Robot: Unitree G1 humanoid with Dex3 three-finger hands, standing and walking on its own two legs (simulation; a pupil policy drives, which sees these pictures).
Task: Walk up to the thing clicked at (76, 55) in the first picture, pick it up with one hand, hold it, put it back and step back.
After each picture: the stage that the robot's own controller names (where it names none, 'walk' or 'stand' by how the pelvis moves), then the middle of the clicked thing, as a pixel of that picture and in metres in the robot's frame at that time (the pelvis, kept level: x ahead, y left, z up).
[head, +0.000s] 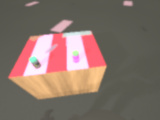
stand; (75, 56) +0.59 +0.16 -0.07
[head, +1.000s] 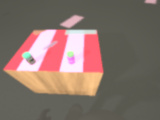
rise first; (71, 57) +0.53 +0.21 -0.05
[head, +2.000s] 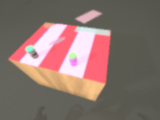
rise first; (73, 59) +0.48 +0.17 -0.03
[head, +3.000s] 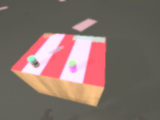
stand; (72, 66) +0.47 +0.18 -0.06
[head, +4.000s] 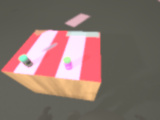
stand; (68, 63) +0.47 +0.21 -0.06
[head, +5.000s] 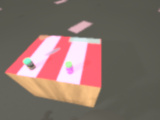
stand; (69, 67) +0.46 +0.20 -0.07
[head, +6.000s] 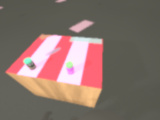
stand; (70, 68) +0.45 +0.20 -0.07
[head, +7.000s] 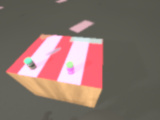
rise first; (70, 68) +0.46 +0.19 -0.07
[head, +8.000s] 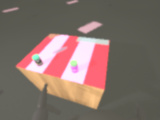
rise first; (74, 66) +0.47 +0.18 -0.06
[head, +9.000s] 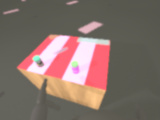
go down; (75, 67) +0.47 +0.18 -0.06
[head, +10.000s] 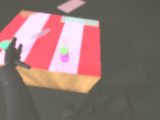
go down; (64, 54) +0.49 +0.16 -0.01
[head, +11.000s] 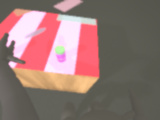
go down; (60, 54) +0.48 +0.17 +0.01
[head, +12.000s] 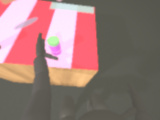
close in; (55, 46) +0.50 +0.18 +0.05
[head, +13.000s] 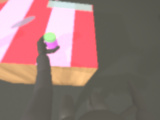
close; (52, 42) +0.53 +0.19 +0.06
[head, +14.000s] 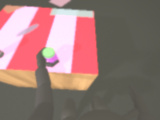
lift; (51, 56) +0.44 +0.21 +0.05
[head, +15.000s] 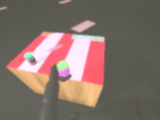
lift; (64, 71) +0.31 +0.18 +0.11
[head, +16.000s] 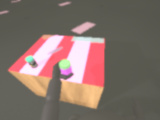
hold; (66, 69) +0.32 +0.16 +0.12
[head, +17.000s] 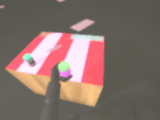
hold; (65, 71) +0.32 +0.17 +0.10
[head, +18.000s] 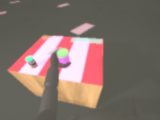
crouch; (64, 58) +0.38 +0.18 +0.16
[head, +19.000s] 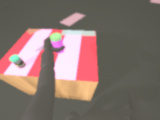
lower; (57, 43) +0.49 +0.18 +0.17
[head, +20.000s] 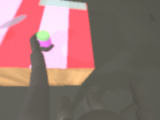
lower; (45, 41) +0.53 +0.20 +0.05
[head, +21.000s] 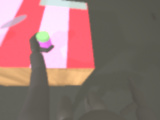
lower; (45, 42) +0.53 +0.20 +0.06
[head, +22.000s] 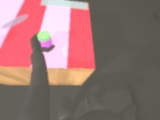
lower; (46, 41) +0.53 +0.20 +0.06
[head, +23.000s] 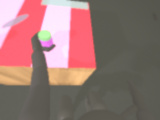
lower; (47, 41) +0.53 +0.20 +0.06
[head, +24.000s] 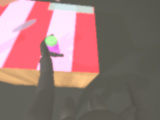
open; (53, 46) +0.51 +0.18 +0.05
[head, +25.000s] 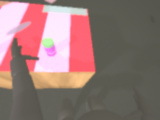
sink last; (49, 47) +0.51 +0.20 +0.03
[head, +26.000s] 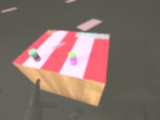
stand; (73, 58) +0.52 +0.19 +0.00
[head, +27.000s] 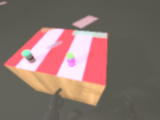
stand; (71, 59) +0.49 +0.18 +0.00
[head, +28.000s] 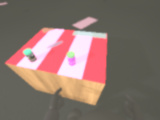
stand; (71, 58) +0.51 +0.18 +0.00
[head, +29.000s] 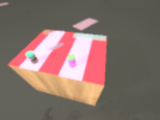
stand; (72, 61) +0.50 +0.18 -0.03
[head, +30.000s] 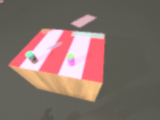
walk; (71, 60) +0.52 +0.19 -0.06
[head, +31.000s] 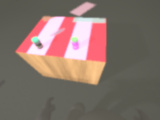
walk; (75, 43) +0.66 +0.19 -0.05
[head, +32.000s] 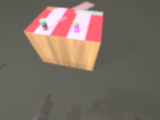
walk; (76, 26) +0.94 +0.17 -0.05
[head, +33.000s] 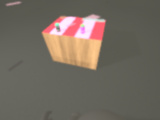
stand; (82, 29) +1.15 +0.17 -0.05
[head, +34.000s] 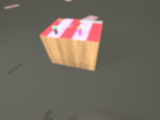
stand; (79, 31) +1.14 +0.19 -0.07
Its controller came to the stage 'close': yes
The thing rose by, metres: 0.20
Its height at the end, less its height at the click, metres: +0.00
